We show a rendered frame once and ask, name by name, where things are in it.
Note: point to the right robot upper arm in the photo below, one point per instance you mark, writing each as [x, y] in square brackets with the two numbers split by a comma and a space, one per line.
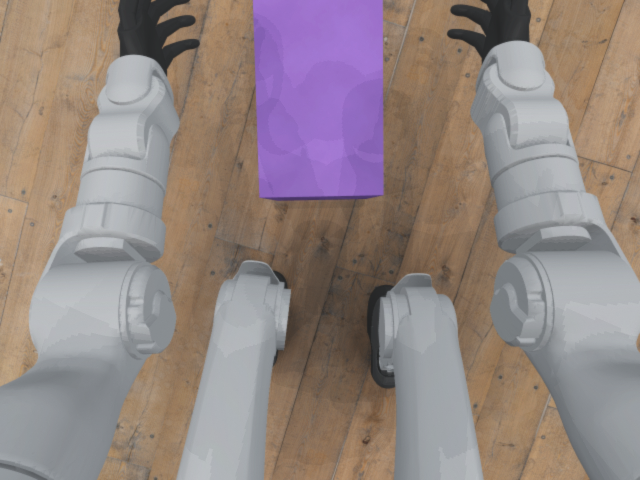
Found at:
[576, 315]

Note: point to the right robot forearm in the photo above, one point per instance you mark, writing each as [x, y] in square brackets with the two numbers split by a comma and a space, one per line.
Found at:
[533, 166]

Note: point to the right robot hand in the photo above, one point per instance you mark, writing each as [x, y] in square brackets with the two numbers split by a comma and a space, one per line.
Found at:
[508, 20]

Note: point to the left robot hand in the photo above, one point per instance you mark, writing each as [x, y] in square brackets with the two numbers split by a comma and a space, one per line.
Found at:
[139, 33]

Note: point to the left robot shin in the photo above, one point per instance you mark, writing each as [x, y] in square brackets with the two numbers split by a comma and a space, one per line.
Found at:
[227, 289]

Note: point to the left robot thigh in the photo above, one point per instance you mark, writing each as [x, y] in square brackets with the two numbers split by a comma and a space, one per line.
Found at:
[226, 438]

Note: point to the left robot forearm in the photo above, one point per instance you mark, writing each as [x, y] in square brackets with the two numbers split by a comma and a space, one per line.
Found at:
[124, 175]

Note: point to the left robot upper arm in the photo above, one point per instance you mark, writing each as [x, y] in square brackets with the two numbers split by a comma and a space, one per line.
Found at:
[94, 325]

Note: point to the carton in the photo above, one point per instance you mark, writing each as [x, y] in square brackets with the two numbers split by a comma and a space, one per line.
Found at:
[319, 98]

